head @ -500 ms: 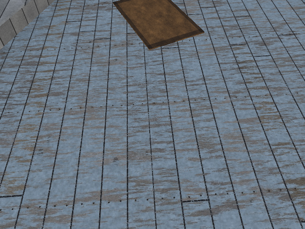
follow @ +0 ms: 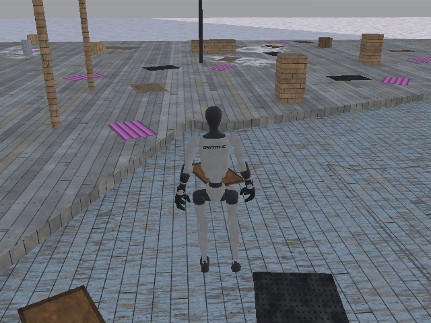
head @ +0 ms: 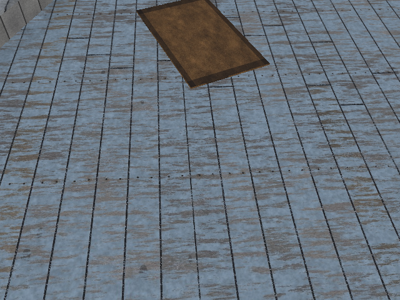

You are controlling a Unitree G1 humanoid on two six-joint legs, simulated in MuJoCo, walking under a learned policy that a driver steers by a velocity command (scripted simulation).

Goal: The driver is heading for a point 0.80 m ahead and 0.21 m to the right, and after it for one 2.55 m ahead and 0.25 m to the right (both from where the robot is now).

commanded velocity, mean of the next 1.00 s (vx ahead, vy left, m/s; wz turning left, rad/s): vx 0.50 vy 0.00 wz -0.06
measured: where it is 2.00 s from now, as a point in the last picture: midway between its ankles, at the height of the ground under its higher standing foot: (220, 193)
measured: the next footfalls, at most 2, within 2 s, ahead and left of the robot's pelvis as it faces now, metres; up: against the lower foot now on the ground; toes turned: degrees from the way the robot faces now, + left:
right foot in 0.42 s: +0.41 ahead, -0.15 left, +0.00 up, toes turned -3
left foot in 0.98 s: +0.72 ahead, +0.08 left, +0.00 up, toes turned -4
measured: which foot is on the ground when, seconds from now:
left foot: down 0.00-0.42, up 0.44-0.96, down 0.98-1.00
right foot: up 0.00-0.40, down 0.42-1.00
